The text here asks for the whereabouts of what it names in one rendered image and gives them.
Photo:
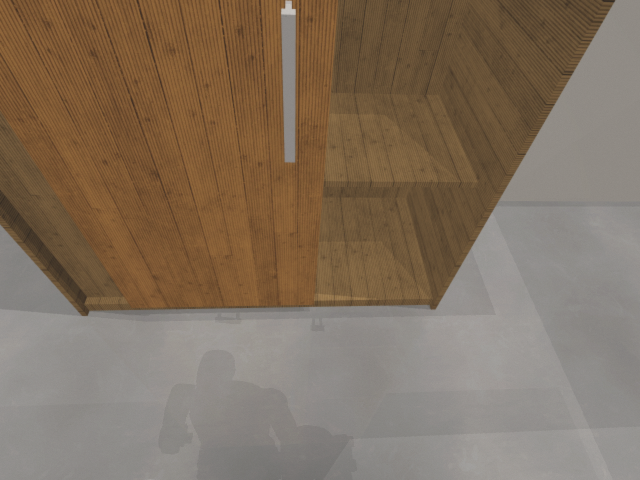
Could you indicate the wardrobe door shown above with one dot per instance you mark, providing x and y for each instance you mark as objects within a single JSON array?
[
  {"x": 159, "y": 125},
  {"x": 26, "y": 188}
]

